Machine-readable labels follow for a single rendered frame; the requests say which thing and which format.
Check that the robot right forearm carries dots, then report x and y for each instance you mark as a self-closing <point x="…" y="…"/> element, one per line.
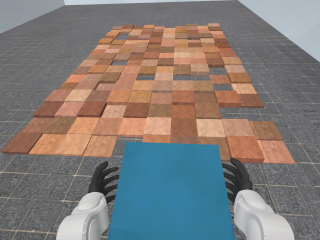
<point x="257" y="220"/>

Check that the right robot hand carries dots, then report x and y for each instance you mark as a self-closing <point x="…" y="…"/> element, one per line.
<point x="241" y="179"/>

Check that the robot left forearm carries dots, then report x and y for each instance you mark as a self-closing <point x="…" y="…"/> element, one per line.
<point x="87" y="221"/>

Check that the carton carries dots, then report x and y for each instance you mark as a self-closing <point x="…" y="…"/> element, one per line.
<point x="171" y="191"/>

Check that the left robot hand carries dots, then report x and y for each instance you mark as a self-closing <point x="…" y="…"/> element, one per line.
<point x="98" y="182"/>

